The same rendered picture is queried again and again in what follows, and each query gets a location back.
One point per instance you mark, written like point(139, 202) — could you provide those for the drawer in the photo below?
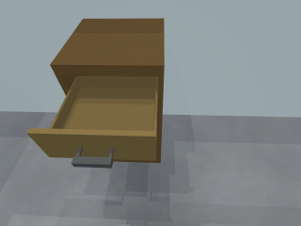
point(104, 112)

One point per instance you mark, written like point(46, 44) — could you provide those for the cabinet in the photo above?
point(116, 47)

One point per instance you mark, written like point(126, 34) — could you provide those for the handle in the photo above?
point(92, 161)

